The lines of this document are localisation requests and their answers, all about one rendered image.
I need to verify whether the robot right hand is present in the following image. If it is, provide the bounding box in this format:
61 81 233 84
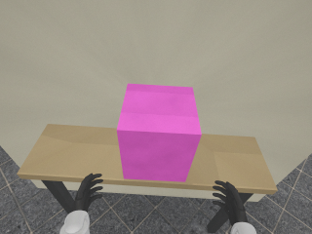
213 180 249 227

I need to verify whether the table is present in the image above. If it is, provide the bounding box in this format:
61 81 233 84
17 124 278 233

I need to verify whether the carton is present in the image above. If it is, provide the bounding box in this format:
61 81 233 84
116 83 202 182

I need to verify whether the left robot forearm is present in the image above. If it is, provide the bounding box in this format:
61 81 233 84
59 210 90 234

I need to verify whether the robot left hand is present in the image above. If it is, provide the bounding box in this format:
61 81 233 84
72 174 103 212

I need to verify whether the right robot forearm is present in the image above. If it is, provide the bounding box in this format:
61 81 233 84
230 221 256 234

